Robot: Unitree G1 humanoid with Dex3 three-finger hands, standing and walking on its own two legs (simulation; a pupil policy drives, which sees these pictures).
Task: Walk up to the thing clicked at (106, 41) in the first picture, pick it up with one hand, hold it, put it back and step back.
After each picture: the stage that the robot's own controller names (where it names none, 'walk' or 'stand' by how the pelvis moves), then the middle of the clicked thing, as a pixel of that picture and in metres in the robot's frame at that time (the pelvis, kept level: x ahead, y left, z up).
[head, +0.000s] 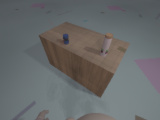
stand; (105, 45) +0.76 -0.12 -0.01
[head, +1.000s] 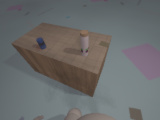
rise first; (84, 44) +0.66 +0.12 +0.02
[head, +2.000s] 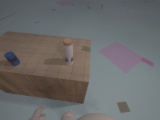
stand; (68, 52) +0.54 +0.21 +0.02
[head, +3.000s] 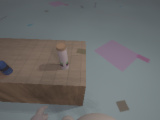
stand; (63, 57) +0.49 +0.24 +0.01
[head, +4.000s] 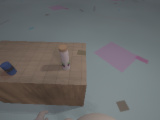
stand; (64, 58) +0.52 +0.24 -0.01
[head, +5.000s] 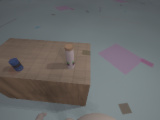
stand; (70, 57) +0.54 +0.20 -0.01
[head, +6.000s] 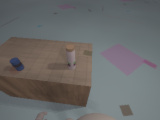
stand; (71, 58) +0.53 +0.19 -0.01
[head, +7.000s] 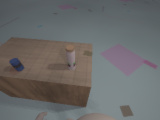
rise first; (71, 58) +0.53 +0.19 -0.01
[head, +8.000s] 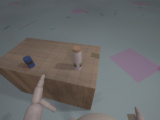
rise first; (77, 59) +0.54 +0.17 -0.01
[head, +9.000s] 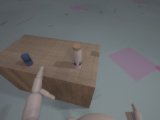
go down; (77, 57) +0.54 +0.15 +0.00
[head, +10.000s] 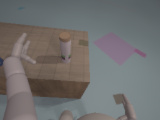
go down; (65, 49) +0.52 +0.16 +0.05
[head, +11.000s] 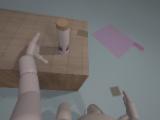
close in; (63, 39) +0.54 +0.16 +0.07
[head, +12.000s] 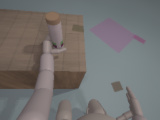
close; (56, 35) +0.55 +0.17 +0.10
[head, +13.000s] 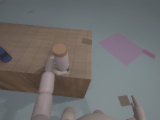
lift; (62, 62) +0.38 +0.17 +0.10
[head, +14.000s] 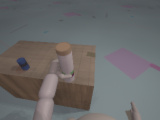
lift; (66, 65) +0.31 +0.15 +0.19
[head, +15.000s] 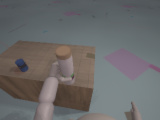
hold; (66, 68) +0.30 +0.14 +0.17
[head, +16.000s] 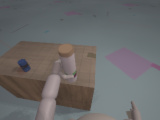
hold; (69, 65) +0.31 +0.13 +0.18
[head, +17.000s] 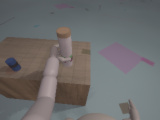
crouch; (66, 49) +0.42 +0.15 +0.18
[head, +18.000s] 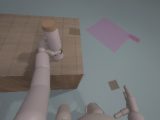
lower; (54, 43) +0.51 +0.16 +0.07
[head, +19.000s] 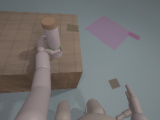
lower; (53, 41) +0.52 +0.16 +0.09
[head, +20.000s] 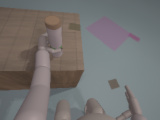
lower; (55, 40) +0.51 +0.16 +0.10
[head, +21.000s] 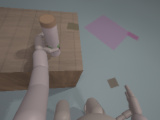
lower; (52, 39) +0.52 +0.17 +0.09
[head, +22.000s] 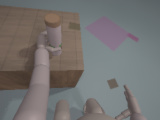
rest; (54, 38) +0.52 +0.16 +0.10
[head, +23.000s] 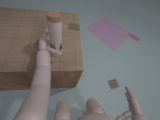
withdraw; (55, 37) +0.54 +0.15 +0.10
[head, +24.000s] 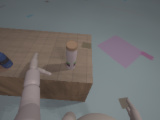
sink last; (71, 57) +0.47 +0.13 +0.05
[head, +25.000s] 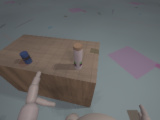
stand; (78, 57) +0.51 +0.15 +0.05
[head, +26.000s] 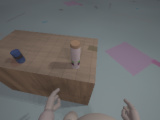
stand; (75, 56) +0.49 +0.15 +0.06
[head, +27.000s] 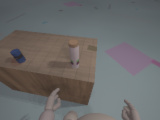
stand; (74, 55) +0.50 +0.16 +0.06
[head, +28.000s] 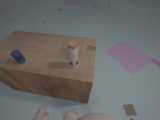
stand; (73, 56) +0.50 +0.16 +0.04
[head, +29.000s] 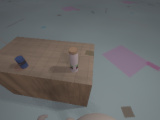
walk; (73, 60) +0.51 +0.17 -0.01
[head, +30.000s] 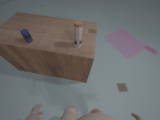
walk; (78, 35) +0.70 +0.17 +0.01
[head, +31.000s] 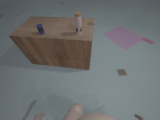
walk; (78, 24) +1.00 +0.26 +0.01
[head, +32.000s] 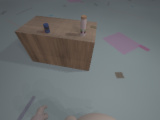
stand; (83, 26) +1.07 +0.17 +0.00
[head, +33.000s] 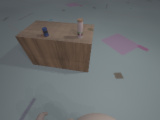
stand; (80, 29) +1.08 +0.19 -0.01
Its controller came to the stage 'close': yes
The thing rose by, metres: 0.20
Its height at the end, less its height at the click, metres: +0.00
